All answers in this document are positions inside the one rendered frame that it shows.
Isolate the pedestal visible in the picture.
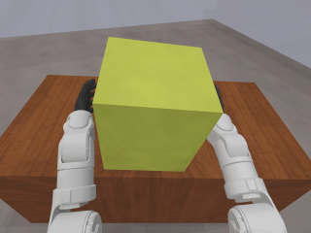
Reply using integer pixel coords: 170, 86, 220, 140
0, 75, 311, 223

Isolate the robot left forearm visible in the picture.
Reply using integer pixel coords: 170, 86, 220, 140
47, 110, 96, 233

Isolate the right robot hand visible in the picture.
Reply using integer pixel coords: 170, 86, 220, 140
214, 84, 225, 113

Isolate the left robot upper arm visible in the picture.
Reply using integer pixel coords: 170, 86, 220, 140
49, 210, 102, 233

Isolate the robot right forearm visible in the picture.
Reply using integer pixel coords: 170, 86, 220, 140
207, 114, 288, 233

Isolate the left robot hand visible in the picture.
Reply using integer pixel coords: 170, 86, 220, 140
74, 79, 97, 114

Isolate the right robot upper arm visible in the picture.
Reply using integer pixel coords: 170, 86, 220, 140
227, 202, 287, 233

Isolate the carton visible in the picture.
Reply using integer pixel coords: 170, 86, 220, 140
92, 37, 224, 172

